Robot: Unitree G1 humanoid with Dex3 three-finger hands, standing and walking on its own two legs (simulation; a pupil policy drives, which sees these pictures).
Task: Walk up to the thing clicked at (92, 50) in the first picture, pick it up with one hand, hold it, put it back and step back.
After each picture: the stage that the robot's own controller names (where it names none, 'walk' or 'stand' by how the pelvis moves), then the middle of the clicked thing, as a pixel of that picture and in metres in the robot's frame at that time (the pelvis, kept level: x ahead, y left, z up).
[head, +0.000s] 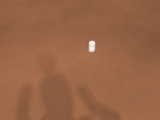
stand; (91, 46) +1.32 -0.04 -0.72
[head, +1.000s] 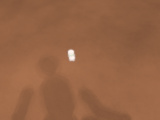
walk; (71, 55) +1.18 +0.27 -0.70
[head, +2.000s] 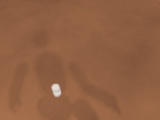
walk; (56, 90) +0.71 +0.32 -0.71
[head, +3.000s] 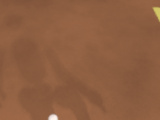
walk; out of the picture +0.43 +0.20 -0.71
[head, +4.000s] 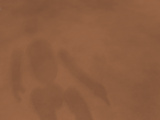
stand; out of the picture +0.34 +0.22 -0.72
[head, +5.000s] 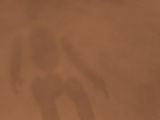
stand; out of the picture +0.32 +0.18 -0.72
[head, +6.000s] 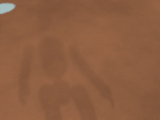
stand; out of the picture +0.32 +0.19 -0.72
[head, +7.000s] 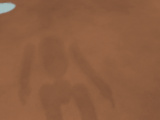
stand; out of the picture +0.32 +0.19 -0.73
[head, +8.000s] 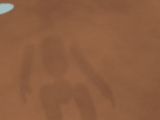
stand; out of the picture +0.31 +0.21 -0.72
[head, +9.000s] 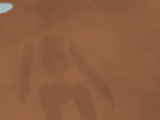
stand; out of the picture +0.31 +0.21 -0.73
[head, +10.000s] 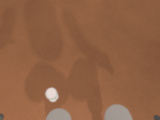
go down; (52, 95) +0.38 +0.18 -0.51
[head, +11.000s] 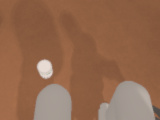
go down; (45, 69) +0.43 +0.17 -0.34
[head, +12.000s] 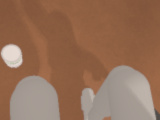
close in; (12, 57) +0.43 +0.20 -0.27
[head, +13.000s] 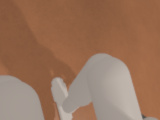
close; out of the picture +0.43 +0.22 -0.24
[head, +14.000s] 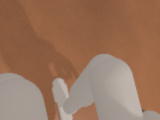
lift; out of the picture +0.42 +0.22 -0.24
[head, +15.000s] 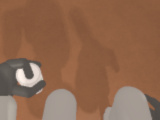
lift; (31, 79) +0.33 +0.20 -0.07
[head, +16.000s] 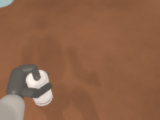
hold; (40, 88) +0.33 +0.17 +0.03
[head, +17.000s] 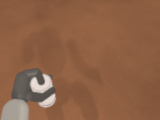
hold; (44, 91) +0.32 +0.17 -0.01
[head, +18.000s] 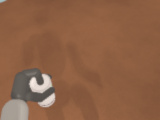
crouch; (43, 91) +0.32 +0.17 +0.00
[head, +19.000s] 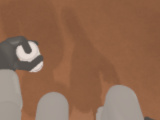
crouch; (31, 57) +0.43 +0.17 -0.10
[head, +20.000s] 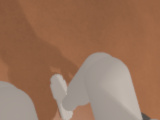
lower; out of the picture +0.46 +0.23 -0.24
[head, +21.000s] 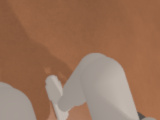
lower; out of the picture +0.46 +0.25 -0.25
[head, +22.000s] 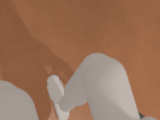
lower; out of the picture +0.46 +0.25 -0.25
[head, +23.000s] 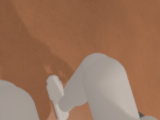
lower; out of the picture +0.46 +0.24 -0.25
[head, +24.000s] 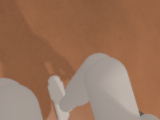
draw back; out of the picture +0.46 +0.23 -0.25
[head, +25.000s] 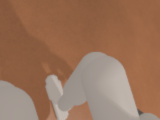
withdraw; out of the picture +0.45 +0.23 -0.25
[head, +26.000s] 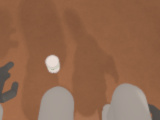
walk; (53, 64) +0.47 +0.16 -0.37
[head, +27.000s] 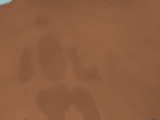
stand; out of the picture +0.37 +0.16 -0.66
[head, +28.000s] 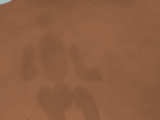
stand; out of the picture +0.38 +0.17 -0.67
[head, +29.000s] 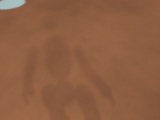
stand; out of the picture +0.39 +0.15 -0.71
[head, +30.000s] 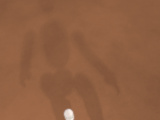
walk; (69, 115) +0.42 +0.14 -0.71
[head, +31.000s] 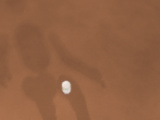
walk; (66, 87) +0.60 +0.13 -0.71
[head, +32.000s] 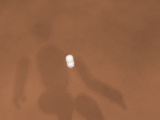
walk; (70, 61) +0.91 +0.24 -0.70
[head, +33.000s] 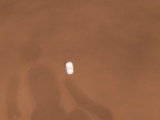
stand; (69, 68) +1.01 +0.19 -0.71
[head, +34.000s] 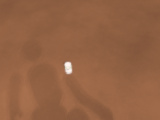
stand; (68, 68) +1.01 +0.20 -0.73
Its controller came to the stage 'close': yes
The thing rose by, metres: 0.72
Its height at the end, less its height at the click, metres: +0.00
